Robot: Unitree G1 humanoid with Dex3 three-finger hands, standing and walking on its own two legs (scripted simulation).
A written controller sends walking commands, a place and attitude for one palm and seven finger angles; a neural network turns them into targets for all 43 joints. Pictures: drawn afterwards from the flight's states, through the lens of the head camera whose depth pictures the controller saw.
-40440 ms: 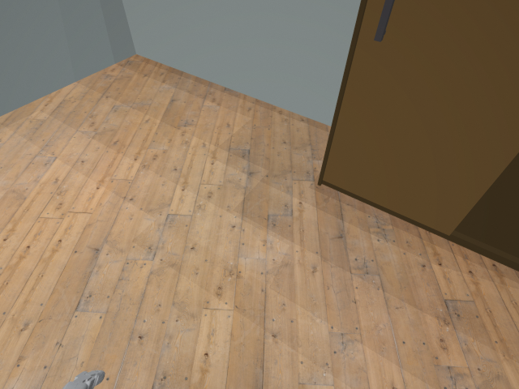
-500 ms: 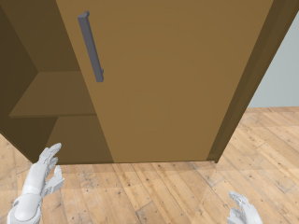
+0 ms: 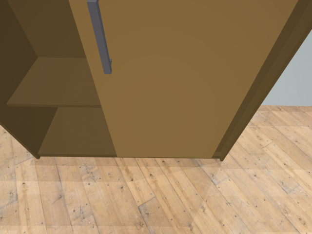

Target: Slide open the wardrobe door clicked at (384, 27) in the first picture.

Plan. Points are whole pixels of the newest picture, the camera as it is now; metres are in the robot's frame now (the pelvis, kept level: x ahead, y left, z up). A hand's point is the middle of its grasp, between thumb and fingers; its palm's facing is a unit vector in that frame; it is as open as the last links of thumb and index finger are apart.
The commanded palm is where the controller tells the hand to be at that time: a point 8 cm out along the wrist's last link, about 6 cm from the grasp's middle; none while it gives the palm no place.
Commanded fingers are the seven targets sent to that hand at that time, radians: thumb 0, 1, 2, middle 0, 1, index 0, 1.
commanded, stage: let the arm hang, fingers relaxed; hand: left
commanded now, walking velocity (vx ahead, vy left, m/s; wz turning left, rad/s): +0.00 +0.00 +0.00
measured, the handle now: (102, 37) +0.63 +0.21 +0.16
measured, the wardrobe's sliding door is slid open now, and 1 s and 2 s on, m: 0.55 0.55 0.55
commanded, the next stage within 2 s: look to check the result in 0.48 s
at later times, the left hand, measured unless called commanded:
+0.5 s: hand out of the picture +0.13 +0.22 -0.15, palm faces -0.06 -0.96 -0.29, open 7.4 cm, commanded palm none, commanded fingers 0.00 0.90 0.90 -0.20 -0.30 -0.20 -0.30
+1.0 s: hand out of the picture +0.11 +0.23 -0.15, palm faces -0.05 -0.94 -0.34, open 7.4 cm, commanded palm none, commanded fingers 0.00 0.90 0.90 -0.20 -0.30 -0.20 -0.30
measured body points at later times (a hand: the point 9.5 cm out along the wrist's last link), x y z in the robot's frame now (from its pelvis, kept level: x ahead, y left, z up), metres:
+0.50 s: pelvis +0.02 +0.00 +0.01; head +0.04 +0.00 +0.46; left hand +0.13 +0.27 -0.13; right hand +0.09 -0.29 -0.13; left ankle +0.04 +0.11 -0.74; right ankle -0.01 -0.11 -0.74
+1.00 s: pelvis +0.03 -0.01 +0.01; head +0.05 -0.02 +0.46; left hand +0.12 +0.28 -0.13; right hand +0.10 -0.30 -0.13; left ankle +0.04 +0.11 -0.74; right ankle -0.01 -0.11 -0.74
